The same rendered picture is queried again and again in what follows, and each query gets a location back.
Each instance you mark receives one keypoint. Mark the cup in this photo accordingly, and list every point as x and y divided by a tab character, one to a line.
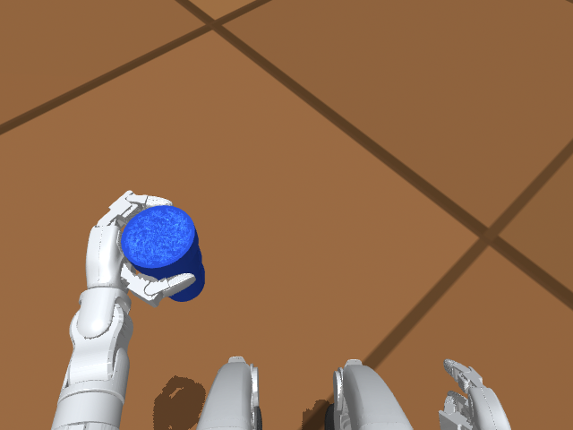
162	242

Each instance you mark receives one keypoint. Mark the right robot hand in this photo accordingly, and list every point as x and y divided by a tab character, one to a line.
481	410

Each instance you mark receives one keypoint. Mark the left robot arm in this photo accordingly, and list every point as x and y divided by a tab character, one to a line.
94	387

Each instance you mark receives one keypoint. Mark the left robot hand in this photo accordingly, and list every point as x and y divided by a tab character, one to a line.
106	264

